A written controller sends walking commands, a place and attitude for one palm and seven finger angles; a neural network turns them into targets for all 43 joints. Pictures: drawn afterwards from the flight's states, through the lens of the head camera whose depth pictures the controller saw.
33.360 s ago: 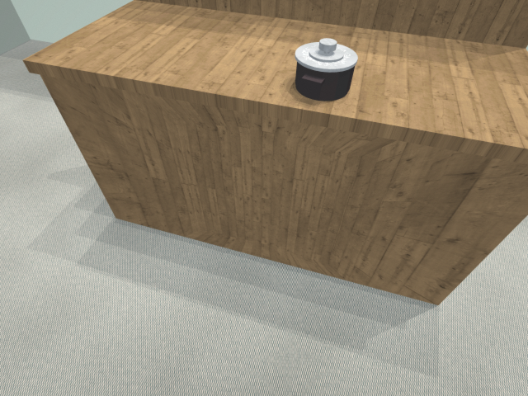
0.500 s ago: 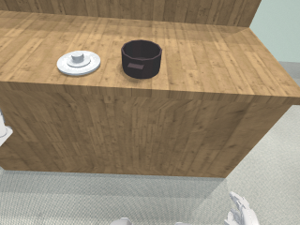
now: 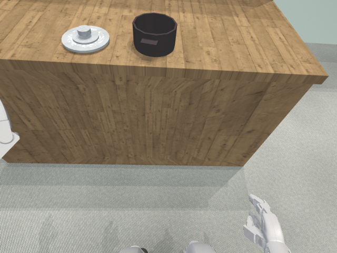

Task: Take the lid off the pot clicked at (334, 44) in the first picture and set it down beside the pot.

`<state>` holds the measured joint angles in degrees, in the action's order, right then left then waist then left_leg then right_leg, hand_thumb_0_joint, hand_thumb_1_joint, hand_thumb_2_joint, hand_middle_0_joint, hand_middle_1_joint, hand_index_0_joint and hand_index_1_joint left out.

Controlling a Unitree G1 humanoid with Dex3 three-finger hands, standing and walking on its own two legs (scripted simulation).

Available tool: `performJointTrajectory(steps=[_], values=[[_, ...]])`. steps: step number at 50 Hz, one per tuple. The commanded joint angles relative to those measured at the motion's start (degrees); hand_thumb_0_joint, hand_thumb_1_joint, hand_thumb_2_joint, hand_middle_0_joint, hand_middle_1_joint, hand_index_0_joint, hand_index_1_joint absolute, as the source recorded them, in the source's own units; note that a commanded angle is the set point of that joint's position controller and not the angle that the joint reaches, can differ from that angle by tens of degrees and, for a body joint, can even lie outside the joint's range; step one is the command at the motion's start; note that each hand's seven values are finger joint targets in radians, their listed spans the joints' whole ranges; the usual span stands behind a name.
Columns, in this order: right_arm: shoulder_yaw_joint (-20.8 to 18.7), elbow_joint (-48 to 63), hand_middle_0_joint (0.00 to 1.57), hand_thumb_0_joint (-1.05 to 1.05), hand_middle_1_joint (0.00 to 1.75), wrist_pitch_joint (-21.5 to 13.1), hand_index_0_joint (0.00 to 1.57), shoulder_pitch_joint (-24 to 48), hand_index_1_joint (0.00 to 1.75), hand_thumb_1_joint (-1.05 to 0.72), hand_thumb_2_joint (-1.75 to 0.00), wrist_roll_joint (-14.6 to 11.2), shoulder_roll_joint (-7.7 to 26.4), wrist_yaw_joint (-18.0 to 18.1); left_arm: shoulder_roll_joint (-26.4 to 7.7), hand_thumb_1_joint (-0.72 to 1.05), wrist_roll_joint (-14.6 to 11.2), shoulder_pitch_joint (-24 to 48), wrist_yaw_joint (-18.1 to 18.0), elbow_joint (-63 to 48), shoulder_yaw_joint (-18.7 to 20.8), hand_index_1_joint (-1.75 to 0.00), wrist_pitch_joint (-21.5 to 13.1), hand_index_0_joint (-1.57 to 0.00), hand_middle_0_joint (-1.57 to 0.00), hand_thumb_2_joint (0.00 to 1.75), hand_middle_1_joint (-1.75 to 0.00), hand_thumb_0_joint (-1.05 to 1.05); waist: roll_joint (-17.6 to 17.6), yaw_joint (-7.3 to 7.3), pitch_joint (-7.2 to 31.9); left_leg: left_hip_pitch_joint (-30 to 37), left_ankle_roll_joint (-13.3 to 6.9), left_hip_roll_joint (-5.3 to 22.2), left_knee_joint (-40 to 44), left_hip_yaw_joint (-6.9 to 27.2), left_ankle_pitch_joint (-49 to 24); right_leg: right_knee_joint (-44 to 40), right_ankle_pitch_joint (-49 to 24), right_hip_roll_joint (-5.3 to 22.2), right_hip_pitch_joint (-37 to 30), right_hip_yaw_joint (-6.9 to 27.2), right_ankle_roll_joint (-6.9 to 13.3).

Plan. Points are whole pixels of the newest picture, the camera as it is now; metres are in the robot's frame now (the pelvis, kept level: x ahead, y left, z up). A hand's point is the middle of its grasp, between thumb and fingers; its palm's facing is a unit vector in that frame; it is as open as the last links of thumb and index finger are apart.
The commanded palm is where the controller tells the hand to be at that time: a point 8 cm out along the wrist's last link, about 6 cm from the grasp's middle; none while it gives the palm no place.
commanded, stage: stop stepping back and stand still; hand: left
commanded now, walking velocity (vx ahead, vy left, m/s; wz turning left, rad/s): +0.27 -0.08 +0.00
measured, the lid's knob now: (84, 30) +0.77 +0.32 +0.08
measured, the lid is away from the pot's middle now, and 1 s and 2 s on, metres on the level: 0.24 0.24 0.24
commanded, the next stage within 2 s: let the arm hang, fingers relaxed in 0.70 s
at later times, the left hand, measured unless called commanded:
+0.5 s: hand out of the picture +0.11 +0.26 +0.21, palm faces +0.47 -0.84 -0.27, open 7.4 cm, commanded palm +0.02 +0.30 +0.26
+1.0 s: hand out of the picture +0.09 +0.24 -0.11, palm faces +0.16 -0.93 -0.33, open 7.4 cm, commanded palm none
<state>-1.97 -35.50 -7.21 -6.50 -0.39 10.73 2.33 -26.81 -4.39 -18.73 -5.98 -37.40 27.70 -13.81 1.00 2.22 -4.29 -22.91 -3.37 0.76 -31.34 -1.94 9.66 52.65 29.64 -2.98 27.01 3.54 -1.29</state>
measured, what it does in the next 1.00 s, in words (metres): steps on the spot: right foot, then left foot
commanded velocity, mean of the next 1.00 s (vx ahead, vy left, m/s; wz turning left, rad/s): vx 0.16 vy -0.02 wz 0.00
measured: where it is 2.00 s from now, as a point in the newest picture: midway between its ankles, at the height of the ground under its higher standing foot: outside the picture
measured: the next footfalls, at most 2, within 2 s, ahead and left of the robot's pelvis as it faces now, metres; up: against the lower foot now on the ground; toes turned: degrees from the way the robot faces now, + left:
right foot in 0.18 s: -0.03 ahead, -0.10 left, +0.00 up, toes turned +5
left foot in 0.44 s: -0.06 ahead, +0.11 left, +0.00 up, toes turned +11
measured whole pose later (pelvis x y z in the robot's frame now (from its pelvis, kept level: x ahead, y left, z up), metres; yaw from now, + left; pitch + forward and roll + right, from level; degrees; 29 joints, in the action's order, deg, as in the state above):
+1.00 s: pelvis -0.08 +0.01 -0.04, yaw +7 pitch +1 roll +3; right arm -1.0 -43.2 0.2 -13.9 2.3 14.2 0.0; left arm -12.3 1.0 -11.9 -0.3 30.9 6.7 5.6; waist -1.5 5.0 4.2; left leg -24.9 1.0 1.3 -46.1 -5.3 22.0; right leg 51.2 27.6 2.3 23.6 0.3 -0.3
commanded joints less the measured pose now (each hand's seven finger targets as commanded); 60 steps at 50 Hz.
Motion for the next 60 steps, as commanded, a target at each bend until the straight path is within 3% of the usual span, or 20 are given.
performJointTrajectory(steps=[1, 7, 8, 10, 14, 19, 23, 25, 31, 32, 34, 38, 39, 42, 45, 49, 50, 51, 56, 60], values=[[-4.21, 11.13, 0.20, 0.00, 0.30, -2.02, 0.20, -1.33, 0.30, -0.90, -0.90, -1.02, 8.57, -0.54, -19.99, 0.90, -2.11, -8.27, -1.59, -29.22, 19.51, -0.30, -1.43, -0.20, -0.20, 0.90, -0.30, 0.00, -13.43, -0.99, 23.45, 15.27, -4.02, 15.41, 8.23, 10.77, -26.82, 4.61, -3.68, 0.38, -3.37, -1.04, -0.99], [-1.08, 14.04, 0.20, 0.00, 0.30, -0.75, 0.20, 0.27, 0.30, -0.90, -0.90, -0.69, 6.30, -0.17, -15.83, 0.90, 0.18, -20.14, -4.33, -34.35, 15.30, -0.30, -0.38, -0.20, -0.20, 0.90, -0.30, 0.00, -18.85, -1.99, 15.02, -16.18, 2.85, 5.54, 16.58, 5.09, 34.90, -19.49, -4.13, 1.91, -32.36, -9.06, 2.56], [-1.37, 12.29, 0.20, 0.00, 0.30, -0.23, 0.20, -0.45, 0.30, -0.90, -0.90, -0.52, 6.22, 0.24, -15.09, 0.90, 0.67, -16.63, -4.54, -29.36, 14.97, -0.30, -0.48, -0.20, -0.20, 0.90, -0.30, 0.00, -9.03, -1.48, 11.39, -14.85, 4.32, 1.95, 5.31, 2.31, 30.79, -30.13, 2.94, 6.59, -26.78, -3.31, 5.33], [-2.59, 8.77, 0.20, 0.00, 0.30, 1.24, 0.20, -1.63, 0.30, -0.90, -0.90, -0.13, 8.55, 1.07, -15.27, 0.90, -0.31, -5.02, -4.93, -7.16, 13.74, -0.30, 0.21, -0.20, -0.20, 0.90, -0.30, 0.00, 8.70, -0.45, 2.47, -5.88, 5.46, -0.39, -33.67, 6.71, 16.55, -50.21, 16.95, 28.16, 3.48, 28.20, 14.85], [-1.67, 7.47, 0.20, 0.00, 0.30, 2.52, 0.20, -1.57, 0.30, -0.90, -0.90, -1.85, 8.81, 2.17, -9.63, 0.90, -0.20, 10.35, -2.65, 6.24, 6.46, -0.30, 0.56, -0.20, -0.20, 0.90, -0.30, 0.00, 8.78, 1.68, 0.22, 3.54, 2.85, 3.34, -27.67, 4.20, 12.86, -43.28, 15.58, 19.70, 10.58, 6.40, 8.28], [-0.12, 8.65, 0.20, 0.00, 0.30, 0.31, 0.20, 1.11, 0.30, -0.90, -0.90, -1.41, 7.82, 3.44, -2.02, 0.90, 1.54, 10.80, -2.07, 5.67, -4.97, -0.30, 1.72, -0.20, -0.20, 0.90, -0.30, 0.00, 4.10, -0.30, -2.11, 6.78, 0.54, 0.35, 1.93, -3.78, 18.00, -36.30, 8.43, 14.31, -2.88, -1.60, 5.69], [-0.90, 12.88, 0.20, 0.00, 0.30, -0.42, 0.20, 0.85, 0.30, -0.90, -0.90, -0.51, 9.87, 1.76, -9.43, 0.90, 1.15, -1.08, -2.72, -17.42, 2.60, -0.30, -0.25, -0.20, -0.20, 0.90, -0.30, 0.00, -9.95, -1.21, 9.60, 14.10, -5.54, 15.22, 15.97, 18.92, 15.36, -6.51, -5.18, 1.17, -2.57, -9.63, 0.58], [-1.05, 12.82, 0.20, 0.00, 0.30, -1.98, 0.20, 1.88, 0.30, -0.90, -0.90, -0.02, 7.33, 0.80, -13.58, 0.90, 1.29, -3.53, -2.95, -27.92, 8.15, -0.30, -1.99, -0.20, -0.20, 0.90, -0.30, 0.00, -19.09, -0.62, 5.17, 4.12, -7.62, 18.21, 23.32, 26.47, 27.68, 4.81, -2.45, 3.67, 1.33, -3.41, 1.19], [-0.08, 9.38, 0.20, 0.00, 0.30, -1.84, 0.20, -0.99, 0.30, -0.90, -0.90, -0.10, 6.65, 0.65, -13.42, 0.90, 0.73, -9.74, -5.88, -25.33, 10.78, -0.30, -0.94, -0.20, -0.20, 0.90, -0.30, 0.00, -18.20, -2.38, 9.40, 2.33, -0.39, 11.68, 6.38, 5.40, 6.03, -24.43, -7.71, 1.51, -19.42, -9.23, 1.85], [-0.10, 8.65, 0.20, 0.00, 0.30, -1.15, 0.20, -1.12, 0.30, -0.90, -0.90, -0.30, 6.45, 0.67, -11.69, 0.90, 0.95, -8.37, -5.88, -19.97, 9.71, -0.30, -0.13, -0.20, -0.20, 0.90, -0.30, 0.00, -10.84, -1.61, 8.99, -2.06, 0.97, 8.52, -1.02, 2.19, 9.97, -29.08, -8.52, 3.89, -23.51, -4.70, 3.88], [-1.69, 7.53, 0.20, 0.00, 0.30, -0.01, 0.20, -1.19, 0.30, -0.90, -0.90, -1.46, 7.33, 1.41, -13.11, 0.90, 0.27, -0.56, -5.93, -10.62, 11.01, -0.30, 0.48, -0.20, -0.20, 0.90, -0.30, 0.00, 10.99, -0.56, 8.98, -14.06, 3.35, -0.17, -25.68, -0.87, 20.74, -39.61, -10.35, 22.76, -25.96, 27.93, 13.64], [-1.55, 6.10, 0.20, 0.00, 0.30, 1.94, 0.20, -0.97, 0.30, -0.90, -0.90, -2.20, 7.40, 0.93, -8.37, 0.90, -0.29, 0.89, -4.10, 3.00, 8.08, -0.30, 0.89, -0.20, -0.20, 0.90, -0.30, 0.00, 8.14, -0.40, 5.74, -6.51, 2.82, 3.61, -22.33, 3.33, 16.18, -35.38, -20.98, 20.26, -17.81, 13.45, 12.35], [-3.18, -5.28, 0.20, 0.00, 0.30, -0.52, 0.20, -4.91, 0.30, -0.90, -0.90, -1.25, 12.02, -3.75, 8.41, 0.90, 7.64, -2.21, 2.94, 38.75, -16.38, -0.30, 10.12, -0.20, -0.20, 0.90, -0.30, 0.00, 5.18, 1.83, 5.78, -11.37, 3.04, 9.17, -23.78, 1.52, 20.96, -26.12, -33.77, 24.36, -12.50, -5.79, 10.09], [-0.69, -3.69, 0.20, 0.00, 0.30, 5.31, 0.20, -10.57, 0.30, -0.90, -0.90, -0.66, 7.51, -3.57, 11.42, 0.90, 5.77, 1.21, 5.78, 42.38, -20.37, -0.30, 15.60, -0.20, -0.20, 0.90, -0.30, 0.00, 7.31, 2.63, 4.19, 4.84, 2.51, 3.89, -3.86, -0.97, 2.16, -16.18, -13.80, 12.62, -0.64, -11.40, 4.79], [-2.75, -2.22, 0.20, 0.00, 0.30, 5.74, 0.20, -10.74, 0.30, -0.90, -0.90, 2.47, 15.11, -2.21, 12.30, 0.90, 5.72, 2.62, 6.61, 50.49, -21.35, -0.30, 15.08, -0.20, -0.20, 0.90, -0.30, 0.00, -6.41, 1.55, 3.92, 3.96, -11.18, 21.25, 11.75, 30.55, 1.76, 9.15, 5.65, 3.43, 8.99, -4.36, 0.46], [-1.16, -2.48, 0.20, 0.00, 0.30, 6.48, 0.20, -2.31, 0.30, -0.90, -0.90, 3.59, 12.68, -1.15, 8.70, 0.90, 6.03, 2.90, 6.34, 64.93, -21.58, -0.30, 14.80, -0.20, -0.20, 0.90, -0.30, 0.00, -0.06, -4.53, 3.43, -11.25, -1.75, 10.64, -0.30, 11.30, -2.42, -12.58, -11.53, 5.54, -14.10, -2.31, 0.17], [-0.64, -3.47, 0.20, 0.00, 0.30, 6.54, 0.20, -2.84, 0.30, -0.90, -0.90, 2.54, 8.52, -0.98, 4.14, 0.90, 6.32, -0.97, 5.70, 69.81, -21.26, -0.30, 13.95, -0.20, -0.20, 0.90, -0.30, 0.00, 13.94, -5.16, 6.61, -12.02, 2.49, 1.11, -14.36, 0.45, 3.18, -22.34, -24.42, 12.57, -18.23, 10.32, 1.97], [-0.66, -3.49, 0.20, 0.00, 0.30, 7.01, 0.20, -2.13, 0.30, -0.90, -0.90, 1.81, 6.77, -0.99, 1.85, 0.90, 5.64, -2.29, 5.19, 73.39, -21.66, -0.30, 13.24, -0.20, -0.20, 0.90, -0.30, 0.00, 14.73, -4.43, 5.95, -13.01, 4.01, -1.74, -22.61, -0.29, 22.28, -30.17, -36.15, 20.93, -17.50, 22.01, 6.24], [-2.07, -9.32, 0.20, 0.00, 0.30, 7.92, 0.20, -6.76, 0.30, -0.90, -0.90, 1.87, 4.51, -0.88, 8.56, 0.90, 6.35, 1.79, 3.55, 81.11, -21.08, -0.30, 11.94, -0.20, -0.20, 0.90, -0.30, 0.00, -3.15, -1.09, 9.04, -6.99, 4.22, 1.13, -25.08, 1.35, 22.76, -26.45, -55.82, 19.57, -21.19, 16.44, 13.48], [-1.52, -15.29, 0.20, 0.00, 0.30, 7.52, 0.20, -16.10, 0.30, -0.90, -0.90, 1.01, 2.46, -1.34, 9.78, 0.90, 4.64, 4.72, 3.48, 85.97, -22.92, -0.30, 12.41, -0.20, -0.20, 0.90, -0.30, 0.00, 0.03, 1.61, 11.71, 11.53, 2.44, 1.85, 6.20, 2.18, -4.55, -19.71, -50.18, 10.95, -20.89, 3.97, 6.87]])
